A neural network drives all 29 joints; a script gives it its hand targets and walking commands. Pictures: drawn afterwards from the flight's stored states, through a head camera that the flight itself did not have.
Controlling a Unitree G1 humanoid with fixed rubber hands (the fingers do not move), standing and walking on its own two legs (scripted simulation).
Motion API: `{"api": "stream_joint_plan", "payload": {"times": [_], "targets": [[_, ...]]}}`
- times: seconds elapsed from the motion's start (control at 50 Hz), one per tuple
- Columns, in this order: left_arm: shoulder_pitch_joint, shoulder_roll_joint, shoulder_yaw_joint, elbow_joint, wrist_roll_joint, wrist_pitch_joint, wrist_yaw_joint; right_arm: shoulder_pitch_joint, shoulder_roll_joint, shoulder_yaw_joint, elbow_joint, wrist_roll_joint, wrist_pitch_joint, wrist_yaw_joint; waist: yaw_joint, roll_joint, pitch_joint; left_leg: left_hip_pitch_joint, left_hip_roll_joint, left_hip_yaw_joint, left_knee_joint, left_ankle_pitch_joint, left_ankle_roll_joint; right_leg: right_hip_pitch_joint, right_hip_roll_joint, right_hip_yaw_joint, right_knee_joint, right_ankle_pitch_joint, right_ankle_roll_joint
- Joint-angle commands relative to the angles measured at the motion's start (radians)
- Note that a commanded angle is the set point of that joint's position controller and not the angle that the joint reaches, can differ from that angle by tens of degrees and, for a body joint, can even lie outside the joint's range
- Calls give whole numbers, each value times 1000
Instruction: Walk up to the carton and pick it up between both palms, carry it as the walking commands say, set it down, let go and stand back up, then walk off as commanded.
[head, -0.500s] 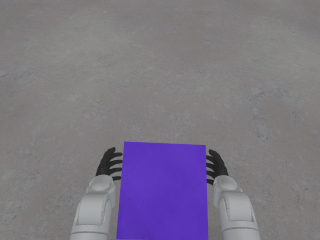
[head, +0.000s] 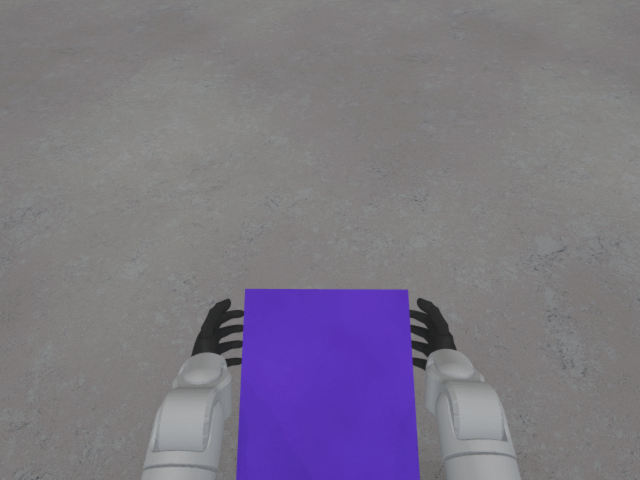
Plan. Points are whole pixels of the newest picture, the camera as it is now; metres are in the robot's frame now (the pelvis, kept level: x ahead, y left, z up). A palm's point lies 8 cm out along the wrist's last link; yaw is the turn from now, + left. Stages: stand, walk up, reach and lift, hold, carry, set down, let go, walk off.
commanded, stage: carry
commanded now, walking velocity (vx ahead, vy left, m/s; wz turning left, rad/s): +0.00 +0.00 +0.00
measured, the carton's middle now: (322, 372) +0.30 +0.01 -0.09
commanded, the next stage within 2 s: none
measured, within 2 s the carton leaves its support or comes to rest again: neither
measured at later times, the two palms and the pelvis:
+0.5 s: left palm (236, 163) +0.65 +0.17 +0.02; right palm (389, 165) +0.66 -0.11 +0.00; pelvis +0.38 +0.02 +0.00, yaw +1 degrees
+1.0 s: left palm (248, 72) +1.00 +0.20 +0.02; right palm (362, 67) +1.05 -0.08 +0.01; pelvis +0.75 +0.02 -0.01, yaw +4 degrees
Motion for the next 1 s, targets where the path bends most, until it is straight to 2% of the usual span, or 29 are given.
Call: {"api": "stream_joint_plan", "payload": {"times": [0.0,0.02,0.04,0.06,0.08,0.1,0.16,0.22,0.24,0.26,0.28,0.3,0.32,0.34,0.38,0.48,0.52,0.56,0.58,0.6,0.62,0.7,0.76,0.8,0.84,0.86,0.88,0.9,0.98], "targets": [[-613,-861,-573,-235,-312,-115,-312,-628,858,650,-331,286,-99,243,-45,110,-415,480,152,-241,-193,2010,26,-99,64,-154,-486,286,-31],[-566,-858,-554,-242,-289,-110,-307,-581,855,645,-316,289,-95,251,-34,127,-470,341,147,-186,-100,2010,6,145,104,-189,-588,462,-26],[-563,-876,-545,-221,-274,-110,-308,-618,844,655,-325,302,-102,259,9,61,-545,164,142,-109,120,1852,-46,460,29,-105,-695,892,-78],[-485,-865,-518,-163,-251,-115,-308,-680,831,667,-322,324,-102,264,63,-234,-712,-121,26,-34,525,1157,-142,857,-180,181,-626,1803,-264],[-441,-866,-515,-134,-238,-116,-299,-672,861,705,-341,345,-107,276,63,-565,-736,-496,-140,-51,793,6,-154,1196,-331,393,-588,2471,-381],[-422,-882,-542,-168,-225,-116,-285,-593,858,677,-302,319,-107,289,70,-444,-676,-690,-89,-121,844,-114,-112,1218,-380,440,-599,2289,-379],[-469,-886,-603,-302,-229,-104,-258,-542,845,654,-309,339,-108,290,82,-71,-414,-1139,-10,-182,800,-284,-30,1253,-338,521,-545,1884,-279],[-554,-902,-666,-377,-263,-98,-255,-502,832,618,-330,309,-107,281,40,3,-518,-872,72,-176,229,-21,-33,1134,-294,311,-506,1654,-175],[-596,-884,-664,-419,-276,-97,-261,-494,821,620,-347,301,-105,278,18,-30,-497,-579,52,-99,-60,211,-44,881,-220,157,-547,1567,-138],[-619,-868,-671,-407,-288,-91,-267,-474,818,604,-332,270,-95,272,-14,-150,-476,-229,-30,14,-286,490,-73,611,-148,4,-457,1575,-102],[-589,-860,-680,-379,-300,-89,-272,-414,819,587,-309,237,-98,264,-67,-174,-598,164,-56,23,-383,928,-16,434,-120,-102,-270,1482,-43],[-619,-853,-712,-411,-327,-89,-279,-405,803,583,-320,239,-104,254,-79,75,-706,477,185,-340,-287,1801,172,133,-9,-97,68,801,40],[-576,-856,-683,-280,-303,-76,-294,-415,763,522,-237,215,-105,242,-76,450,-717,671,390,-631,-251,2464,326,-103,172,-35,341,12,86],[-634,-818,-671,-304,-316,-86,-305,-469,784,559,-284,233,-100,236,-64,319,-647,631,384,-606,-258,2332,276,-122,100,73,309,62,55],[-635,-808,-619,-217,-308,-105,-327,-369,812,526,-144,169,-99,231,-78,103,-481,595,340,-641,-272,2041,263,-354,66,92,283,-9,49],[-507,-859,-563,-118,-286,-146,-334,-527,843,658,-300,246,-146,234,-78,39,-464,708,275,-520,-194,1862,134,-523,0,37,-48,-68,-3],[-512,-834,-556,-159,-264,-152,-320,-593,845,692,-317,282,-137,246,-61,46,-475,584,220,-388,-209,1814,70,-269,16,-47,-394,196,-7],[-522,-854,-543,-193,-242,-136,-305,-625,840,687,-312,300,-123,260,-24,158,-506,274,144,-195,-97,1873,9,216,89,-150,-636,521,-15],[-483,-861,-529,-166,-221,-125,-301,-583,841,673,-266,300,-119,270,6,136,-598,111,145,-139,62,1627,-51,521,-7,-47,-688,952,-83],[-472,-841,-525,-177,-210,-131,-298,-660,829,696,-317,328,-118,278,40,-159,-740,-147,23,-79,399,916,-126,862,-223,222,-622,1826,-266],[-395,-844,-504,-110,-188,-121,-289,-635,845,713,-292,342,-112,292,40,-424,-757,-398,-103,-78,640,42,-132,1108,-366,394,-584,2414,-382],[-429,-856,-544,-234,-178,-118,-255,-580,835,687,-285,348,-116,301,64,-132,-487,-990,-3,-134,737,-146,-52,1193,-323,451,-571,1930,-270],[-459,-875,-627,-344,-230,-114,-257,-514,843,696,-332,346,-108,297,48,-104,-525,-962,38,-122,426,-71,-50,1203,-270,342,-537,1804,-201],[-561,-877,-634,-364,-255,-101,-269,-565,822,685,-382,319,-99,281,21,-117,-464,-641,28,-53,-5,226,-63,910,-194,175,-597,1651,-148],[-588,-882,-650,-370,-284,-85,-278,-472,821,625,-335,251,-80,267,-35,-193,-519,-59,-97,111,-315,738,-57,539,-101,-42,-440,1669,-84],[-551,-866,-660,-368,-301,-78,-285,-433,814,621,-329,240,-81,258,-68,-151,-686,299,22,-61,-306,1230,64,350,-103,-66,-231,1427,-11],[-570,-867,-666,-320,-293,-73,-298,-416,793,581,-265,214,-78,248,-89,180,-747,571,300,-396,-266,2094,273,45,69,-82,133,510,66],[-595,-840,-650,-299,-300,-75,-310,-419,797,573,-253,218,-79,240,-83,352,-741,742,421,-563,-204,2414,353,-138,137,28,296,-7,76],[-560,-816,-549,-121,-286,-112,-354,-392,836,569,-139,159,-96,224,-73,-13,-533,621,366,-575,-212,1897,251,-374,2,114,14,-90,24]]}}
